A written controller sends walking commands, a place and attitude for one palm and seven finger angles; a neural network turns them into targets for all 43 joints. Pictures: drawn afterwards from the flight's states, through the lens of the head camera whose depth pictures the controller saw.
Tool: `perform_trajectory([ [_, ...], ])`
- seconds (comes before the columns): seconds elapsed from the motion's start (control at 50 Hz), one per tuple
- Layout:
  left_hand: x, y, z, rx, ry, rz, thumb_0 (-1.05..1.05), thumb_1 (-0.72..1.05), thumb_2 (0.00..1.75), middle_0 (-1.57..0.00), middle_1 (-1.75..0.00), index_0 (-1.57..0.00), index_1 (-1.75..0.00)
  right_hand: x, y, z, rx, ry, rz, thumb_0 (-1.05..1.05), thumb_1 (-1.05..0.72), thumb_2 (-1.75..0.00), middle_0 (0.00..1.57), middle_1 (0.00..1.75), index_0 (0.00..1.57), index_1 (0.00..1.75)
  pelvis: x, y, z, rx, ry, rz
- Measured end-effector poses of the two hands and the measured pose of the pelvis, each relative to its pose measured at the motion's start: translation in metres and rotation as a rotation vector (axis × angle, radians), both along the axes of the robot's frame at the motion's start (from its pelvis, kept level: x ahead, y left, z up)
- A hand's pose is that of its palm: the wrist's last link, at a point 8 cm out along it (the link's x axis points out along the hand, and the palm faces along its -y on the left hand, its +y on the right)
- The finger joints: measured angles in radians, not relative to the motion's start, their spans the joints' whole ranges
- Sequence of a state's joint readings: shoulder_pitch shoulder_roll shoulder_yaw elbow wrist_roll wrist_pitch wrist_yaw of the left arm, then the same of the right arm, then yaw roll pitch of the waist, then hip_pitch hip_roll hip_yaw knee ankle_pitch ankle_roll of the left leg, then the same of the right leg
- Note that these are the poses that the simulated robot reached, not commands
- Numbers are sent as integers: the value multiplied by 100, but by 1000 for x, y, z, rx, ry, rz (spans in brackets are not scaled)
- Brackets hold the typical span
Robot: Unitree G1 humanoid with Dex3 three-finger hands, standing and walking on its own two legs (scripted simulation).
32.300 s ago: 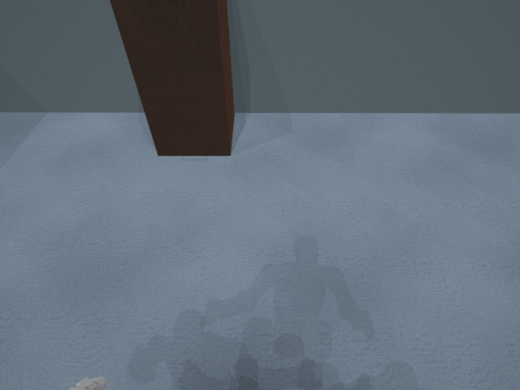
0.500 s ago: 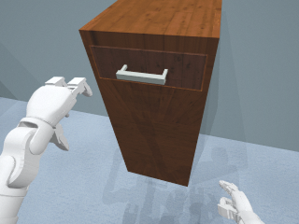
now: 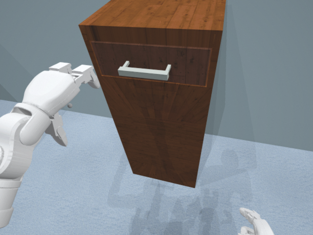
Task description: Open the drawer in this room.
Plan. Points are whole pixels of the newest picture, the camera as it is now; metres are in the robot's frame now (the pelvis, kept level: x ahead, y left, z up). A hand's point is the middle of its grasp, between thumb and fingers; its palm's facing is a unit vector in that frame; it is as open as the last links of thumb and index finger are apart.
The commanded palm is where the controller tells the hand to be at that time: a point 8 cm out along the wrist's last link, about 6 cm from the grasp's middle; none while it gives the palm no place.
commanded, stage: raise the hand with hooked fingers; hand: left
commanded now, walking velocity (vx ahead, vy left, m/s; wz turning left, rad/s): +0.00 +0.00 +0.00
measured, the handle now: (145, 69) +0.56 +0.12 +0.13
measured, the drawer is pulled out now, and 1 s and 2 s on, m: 0.00 0.00 0.00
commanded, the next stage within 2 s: move the hooked fingers above the handle in 0.04 s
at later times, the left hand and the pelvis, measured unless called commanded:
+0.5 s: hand (84, 91) +0.36 +0.21 +0.21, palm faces +0.10 -0.02 -0.99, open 13.8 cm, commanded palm +0.33 +0.21 +0.27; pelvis +0.00 -0.02 +0.00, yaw +1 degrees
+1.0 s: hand (112, 81) +0.42 +0.17 +0.19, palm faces +0.05 -0.01 -1.00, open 13.8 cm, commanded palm +0.40 +0.18 +0.26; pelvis +0.03 -0.01 +0.00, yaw +1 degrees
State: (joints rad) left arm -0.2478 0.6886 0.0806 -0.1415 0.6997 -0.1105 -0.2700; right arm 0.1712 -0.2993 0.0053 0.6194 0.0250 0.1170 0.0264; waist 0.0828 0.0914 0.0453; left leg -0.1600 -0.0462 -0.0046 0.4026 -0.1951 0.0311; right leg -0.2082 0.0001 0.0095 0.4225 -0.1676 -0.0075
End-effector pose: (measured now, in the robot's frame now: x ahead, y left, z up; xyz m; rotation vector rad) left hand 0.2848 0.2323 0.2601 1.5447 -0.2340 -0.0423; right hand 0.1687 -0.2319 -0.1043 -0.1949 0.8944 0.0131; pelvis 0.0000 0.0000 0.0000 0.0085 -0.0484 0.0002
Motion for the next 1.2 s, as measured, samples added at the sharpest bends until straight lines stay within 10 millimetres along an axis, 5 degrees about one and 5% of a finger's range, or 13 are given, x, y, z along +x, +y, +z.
perform_trajectory([
  [0.14, 4, 13, 9, -15, -39, 131, 0, -49, 30, -32, -120, -32, -120, 4, -2, -2, 18, -6, 6, 2, -91, -90, 19, 30, 20, 30, -3, -6, -1, 3, 4, 2],
  [0.32, 14, -15, -8, 13, 54, 53, 0, -49, 30, -32, -120, -32, -120, 25, 5, 5, 35, -74, 27, 2, -91, -90, 20, 30, 20, 30, -2, -11, -1, 3, 7, 14],
  [0.5, 48, -17, 2, 4, 17, 86, 0, -49, 30, -32, -120, -32, -120, 22, 0, 2, 32, -33, 19, 1, -91, -90, 20, 30, 20, 30, 4, -16, 0, 3, 31, 17],
  [0.76, 82, -44, -10, 1, 54, -1, 0, -49, 30, -32, -120, -32, -120, 9, -14, -9, 16, 52, -42, 1, -91, -90, 20, 30, 20, 30, 18, -11, 1, 6, 60, 2],
  [0.9, 103, -41, -12, 4, 52, 53, 0, -49, 30, -32, -120, -32, -120, 10, -11, -12, 21, 83, -44, 1, -91, -90, 19, 29, 20, 30, 22, -10, 0, 6, 79, 8],
  [1.08, 125, -68, -14, 14, 64, -22, 0, -49, 30, -32, -120, -32, -120, 21, -1, -11, 38, 72, -52, 1, -91, -90, 20, 30, 20, 30, 30, -6, 0, 6, 94, 5],
  [1.2, 145, -66, -14, 11, 71, 20, 0, -49, 30, -32, -120, -32, -120, 21, 0, -12, 41, 86, -63, 1, -91, -90, 20, 30, 20, 30, 34, -5, 0, 7, 107, -1],
])
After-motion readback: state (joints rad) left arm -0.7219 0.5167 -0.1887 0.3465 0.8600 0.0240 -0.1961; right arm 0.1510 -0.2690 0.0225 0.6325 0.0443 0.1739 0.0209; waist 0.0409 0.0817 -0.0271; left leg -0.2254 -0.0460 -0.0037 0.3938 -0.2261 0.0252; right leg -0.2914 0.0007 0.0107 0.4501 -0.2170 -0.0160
